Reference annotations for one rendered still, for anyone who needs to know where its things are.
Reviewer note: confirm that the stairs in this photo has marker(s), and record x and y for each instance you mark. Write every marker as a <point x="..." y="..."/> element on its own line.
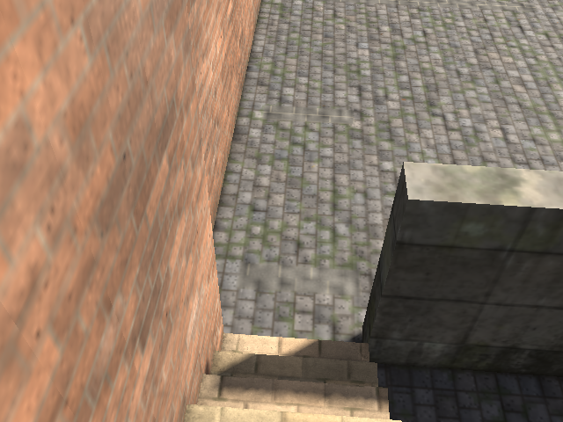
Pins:
<point x="275" y="379"/>

